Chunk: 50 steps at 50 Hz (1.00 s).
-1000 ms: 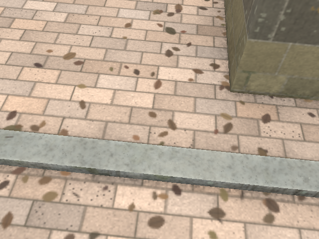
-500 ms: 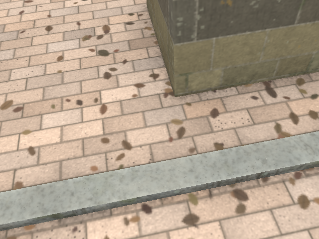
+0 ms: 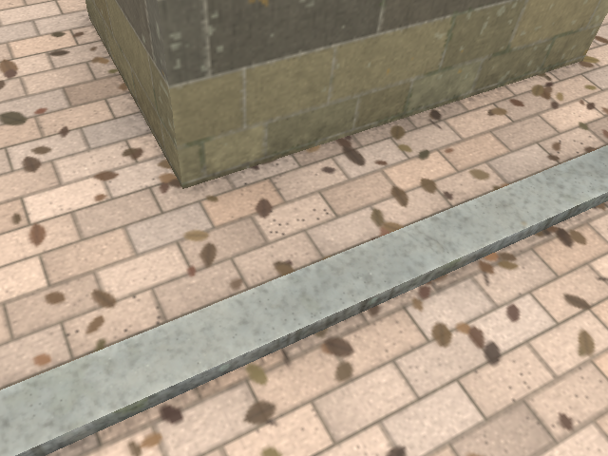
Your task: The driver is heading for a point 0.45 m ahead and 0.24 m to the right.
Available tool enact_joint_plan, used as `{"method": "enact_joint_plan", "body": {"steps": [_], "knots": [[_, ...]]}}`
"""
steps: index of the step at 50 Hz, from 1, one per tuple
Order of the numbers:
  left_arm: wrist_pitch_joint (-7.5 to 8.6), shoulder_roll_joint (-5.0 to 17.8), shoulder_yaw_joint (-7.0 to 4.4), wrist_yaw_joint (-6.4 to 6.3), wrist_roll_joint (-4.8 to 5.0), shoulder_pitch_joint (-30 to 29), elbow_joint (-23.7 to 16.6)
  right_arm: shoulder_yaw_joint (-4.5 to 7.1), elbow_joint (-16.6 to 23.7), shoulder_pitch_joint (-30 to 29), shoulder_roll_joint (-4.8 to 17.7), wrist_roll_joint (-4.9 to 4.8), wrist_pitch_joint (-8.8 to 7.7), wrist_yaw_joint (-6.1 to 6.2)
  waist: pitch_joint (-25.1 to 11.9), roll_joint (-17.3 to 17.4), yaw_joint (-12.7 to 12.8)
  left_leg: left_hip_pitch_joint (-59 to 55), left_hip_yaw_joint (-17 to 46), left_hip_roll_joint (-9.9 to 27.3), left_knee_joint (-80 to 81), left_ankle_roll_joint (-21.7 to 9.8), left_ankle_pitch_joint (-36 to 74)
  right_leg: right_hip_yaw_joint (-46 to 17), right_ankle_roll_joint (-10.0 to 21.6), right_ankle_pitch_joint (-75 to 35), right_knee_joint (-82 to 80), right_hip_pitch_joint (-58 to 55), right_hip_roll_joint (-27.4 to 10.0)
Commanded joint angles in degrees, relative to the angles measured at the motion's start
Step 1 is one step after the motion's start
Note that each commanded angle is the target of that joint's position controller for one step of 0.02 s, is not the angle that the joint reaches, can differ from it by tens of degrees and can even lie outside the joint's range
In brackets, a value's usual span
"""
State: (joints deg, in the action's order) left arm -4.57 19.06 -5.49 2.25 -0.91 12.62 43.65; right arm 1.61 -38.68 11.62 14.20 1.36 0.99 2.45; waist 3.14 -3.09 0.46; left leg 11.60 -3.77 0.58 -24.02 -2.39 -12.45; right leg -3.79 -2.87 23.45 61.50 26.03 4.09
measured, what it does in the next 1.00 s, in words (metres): steps on the spot, turning right: right foot, then left foot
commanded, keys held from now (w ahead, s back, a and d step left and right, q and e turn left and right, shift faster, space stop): e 0.90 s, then no key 0.10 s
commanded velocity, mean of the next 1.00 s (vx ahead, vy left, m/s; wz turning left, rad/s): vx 0.00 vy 0.00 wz -0.58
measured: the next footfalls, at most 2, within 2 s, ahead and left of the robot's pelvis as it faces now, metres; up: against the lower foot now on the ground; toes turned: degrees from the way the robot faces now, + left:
right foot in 0.22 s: +0.01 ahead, -0.12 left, +0.00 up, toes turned -9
left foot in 0.76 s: +0.09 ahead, +0.05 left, +0.00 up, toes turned -32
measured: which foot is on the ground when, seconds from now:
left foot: down 0.00-0.22, up 0.24-0.74, down 0.76-1.00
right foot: up 0.00-0.20, down 0.22-0.76, up 0.78-1.00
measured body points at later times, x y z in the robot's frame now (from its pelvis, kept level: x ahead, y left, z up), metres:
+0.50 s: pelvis -0.02 -0.04 +0.00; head +0.01 -0.07 +0.45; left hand +0.18 +0.20 -0.09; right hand +0.01 -0.34 -0.13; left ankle +0.03 +0.11 -0.68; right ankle -0.03 -0.11 -0.74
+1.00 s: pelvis +0.00 +0.00 +0.00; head +0.04 +0.01 +0.45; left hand +0.25 +0.19 -0.13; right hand -0.04 -0.30 -0.09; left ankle +0.05 +0.08 -0.74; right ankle -0.10 -0.09 -0.66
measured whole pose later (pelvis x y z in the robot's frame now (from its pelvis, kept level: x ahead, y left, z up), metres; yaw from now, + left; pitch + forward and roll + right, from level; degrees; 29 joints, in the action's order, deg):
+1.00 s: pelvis +0.00 +0.00 +0.00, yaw -35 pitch +0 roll -1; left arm -4.3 20.1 -5.1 1.9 -0.8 13.3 43.9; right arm 1.1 -39.3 11.0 14.7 1.0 1.0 2.1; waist 4.1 -3.2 0.1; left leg 11.2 -2.7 0.0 -24.1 -2.8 -12.6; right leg -6.9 -2.8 24.1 62.0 25.1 5.8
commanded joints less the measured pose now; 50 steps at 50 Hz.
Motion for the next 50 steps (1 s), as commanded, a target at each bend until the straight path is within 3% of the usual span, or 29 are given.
{"method": "enact_joint_plan", "body": {"steps": [1, 4, 7, 9, 10, 11, 12, 13, 14, 15, 16, 18, 21, 26, 30, 35, 37, 38, 39, 40, 41, 42, 43, 45, 50], "knots": [[0.17, 3.3, -0.33, 0.46, 0.05, -2.4, -4.5, 2.81, 2.1, 2.7, 9.2, 0.08, -0.75, 0.10, -3.7, 11.8, -2.2, -9.7, 9.9, 14.7, 6.3, -10.0, 17.5, 1.6, -0.7, 1.1, -3.9, 5.4, -1.6], [0.08, 2.1, 0.49, 0.84, 0.31, -3.9, -5.6, 3.25, 1.8, 2.0, 10.2, 0.34, -0.76, -0.57, -4.0, 12.6, -2.5, -7.5, 7.2, 15.4, 5.1, -9.7, 17.7, 4.0, 0.4, 2.8, -12.0, -0.3, -2.9], [0.38, 2.3, 0.80, 0.79, 0.92, -3.7, -6.5, 3.77, 1.2, 1.7, 11.7, 0.48, -0.55, -1.33, -5.0, 14.0, -2.3, -5.5, 5.2, 16.2, 2.6, -9.0, 21.6, 6.8, 2.0, 3.4, -19.0, -6.4, -2.5], [0.88, 2.0, 0.92, 0.63, 0.89, -2.0, -6.5, 4.02, 0.8, 1.2, 12.4, -0.08, -0.23, -1.63, -5.6, 13.2, -0.9, -4.1, 3.4, 16.1, -1.0, -7.2, 21.2, 8.1, 3.4, -0.9, -27.3, -11.0, -1.9], [1.38, 2.0, 0.95, 0.24, 0.39, -0.1, -6.0, 4.05, 0.5, 0.8, 12.3, -0.60, 0.00, -1.69, -5.8, 11.4, 0.6, -1.3, 1.2, 15.3, -4.7, -4.8, 17.9, 8.1, 4.3, -7.1, -35.0, -15.8, -1.2], [2.10, 4.1, 0.51, -0.40, -0.50, 1.3, -5.6, 3.93, -0.2, 3.0, 11.4, -0.50, 0.18, -1.90, -6.0, 5.1, 1.3, 4.4, -1.9, 13.1, -11.8, -0.9, 9.4, 1.5, 5.3, -11.7, -42.4, -21.5, -3.6], [2.90, 10.6, -0.52, -1.05, -0.81, 1.8, -6.8, 2.73, 1.6, 5.4, 6.2, 0.64, 0.79, -2.31, -6.0, -11.7, -0.9, 18.5, -6.7, 6.2, -27.6, 3.5, -19.9, -21.0, 8.9, -24.2, -45.6, -28.0, -20.5], [2.92, 15.0, -2.25, -0.99, -0.09, 5.7, -6.6, 2.32, 4.8, -1.5, 6.9, 0.41, 1.79, -1.24, -4.6, -12.2, 3.9, 23.4, 1.1, 0.0, -34.4, 4.1, -25.4, -27.5, 18.1, -37.8, -43.7, -21.8, -26.2], [2.78, 11.6, -1.54, -1.05, 0.25, 5.7, -5.9, 2.70, 4.2, -2.6, 8.4, 0.03, 2.28, -1.07, -3.2, -5.3, 3.1, 24.0, 4.6, 1.8, -38.6, 4.1, -21.7, -22.6, 19.0, -36.7, -43.3, -22.1, -23.1], [2.60, 8.9, -0.65, -1.32, 0.59, 2.0, -6.3, 2.89, 3.3, -1.9, 8.6, -0.73, 2.16, -1.33, -1.4, -3.8, 1.1, 23.4, 5.6, 2.3, -38.5, 3.8, -16.5, -18.2, 17.5, -33.4, -43.7, -19.9, -19.3], [2.38, 7.4, -0.16, -1.55, 0.46, -1.6, -6.9, 3.12, 2.3, -0.8, 9.2, -0.79, 1.74, -1.53, -1.2, -3.1, -0.6, 22.6, 6.0, 2.6, -37.0, 3.8, -12.6, -15.5, 15.2, -30.5, -44.1, -19.7, -15.6], [2.55, 6.2, 0.29, -2.04, 0.83, -2.2, -7.1, 3.41, 0.8, 1.5, 9.8, 0.30, 1.69, -1.96, -3.7, -4.1, -1.0, 20.9, 5.2, 1.7, -38.5, 4.5, -9.1, -13.3, 14.7, -34.7, -43.4, -20.9, -12.9], [2.99, 7.0, -0.06, -1.88, 0.78, 0.3, -6.4, 3.16, 0.9, 0.9, 8.6, -0.07, 2.14, -2.12, -4.9, -2.3, -0.4, 21.4, 5.6, 1.1, -36.9, 5.1, -8.1, -14.7, 15.0, -33.5, -43.1, -22.1, -12.7], [2.80, 7.9, -0.54, -1.96, 0.16, 3.3, -5.7, 2.94, 1.8, -2.2, 8.3, -0.09, 2.31, -1.63, -3.8, -3.7, 1.4, 22.2, 6.5, 0.1, -29.6, 5.1, -9.3, -20.2, 16.3, -25.4, -43.2, -21.9, -12.7], [2.71, 8.7, -0.94, -1.99, -0.23, 3.6, -5.7, 2.56, 2.6, -3.8, 8.0, -0.45, 1.74, -1.25, -4.2, -3.2, 1.7, 18.7, 7.2, -1.4, -24.6, 4.3, -10.4, -23.8, 16.7, -26.1, -41.5, -19.7, -12.4], [2.43, 9.0, -1.28, -1.57, -0.27, 1.2, -5.7, 2.09, 3.0, -2.1, 8.1, -1.31, 0.77, -0.65, -5.4, -4.4, 0.3, 8.7, 7.8, -4.0, -14.6, 2.6, -11.1, -28.3, 14.6, -31.9, -39.1, -16.3, -10.7], [2.30, 8.3, -1.16, -1.69, 0.45, -1.5, -5.8, 1.94, 2.0, 2.0, 7.7, -1.22, 0.11, 0.02, -5.2, -3.8, -2.8, -0.6, 7.6, -4.2, -1.4, 2.0, -4.4, -28.3, 10.9, -27.7, -37.1, -12.3, -7.8], [2.47, 6.7, -0.71, -1.93, 1.02, -1.6, -6.0, 2.27, 1.6, 3.4, 9.2, -0.69, -0.41, 0.63, -5.4, -0.9, -3.2, -6.7, 10.6, -0.1, 5.9, 1.3, -1.3, -25.8, 7.8, -18.9, -33.9, -7.7, -4.8], [2.66, 1.8, 0.40, -2.01, 0.93, 3.2, -5.9, 2.79, 2.5, 2.0, 13.5, -0.01, -0.54, 1.09, -7.0, 11.9, -0.2, -12.1, 24.4, 14.5, 11.1, -1.7, -5.2, -15.6, 4.3, 0.9, -21.8, -1.8, 2.1], [2.47, 5.5, -0.59, -2.61, -0.18, 3.5, -6.0, 3.56, 3.8, -1.2, 17.2, 0.00, -0.05, 0.49, -3.9, 15.7, -0.2, -4.9, 34.0, 21.7, 11.9, -8.2, -0.2, -5.9, 3.2, 10.4, -12.8, 4.3, 8.0], [2.23, 8.3, -1.41, -2.55, -1.29, 2.6, -5.4, 3.00, 3.5, -0.4, 14.0, -0.17, 0.12, -0.03, -2.9, 11.0, 0.0, -2.1, 30.7, 21.1, 10.5, -10.5, 3.9, -6.1, 2.8, 8.8, -4.5, 2.9, 3.7], [1.99, 7.9, -1.57, -1.99, -1.04, 2.8, -4.4, 1.99, 3.7, -2.7, 10.6, -0.56, 0.03, -0.41, -1.3, 9.1, 1.0, 0.0, 24.8, 17.6, 9.7, -9.7, 6.3, -5.9, 2.6, 5.6, -0.8, 2.4, 2.8], [1.63, 7.1, -1.49, -1.40, -0.58, 3.9, -3.3, 1.58, 4.2, -4.8, 9.2, -0.37, 0.02, -0.52, -0.9, 9.2, 1.8, 0.4, 19.1, 14.2, 9.2, -8.4, 8.6, -4.9, 2.0, 2.8, 2.3, 2.0, 2.5], [1.12, 6.4, -1.24, -0.26, -0.06, 4.9, -2.5, 1.47, 4.3, -5.0, 8.9, -0.21, -0.19, -0.03, -2.2, 11.5, 1.7, -2.6, 13.3, 11.4, 7.8, -8.0, 15.5, -2.5, 0.6, 0.3, 6.0, 3.2, 2.0], [0.61, 3.9, 0.04, -0.44, 0.21, -0.2, -3.3, 2.01, 1.1, 2.0, 9.4, -0.34, -0.89, -0.24, -3.6, 11.2, -2.0, -9.9, 12.2, 12.9, 5.5, -10.0, 21.8, -2.5, -0.4, 1.4, -1.7, 4.4, 1.9]]}}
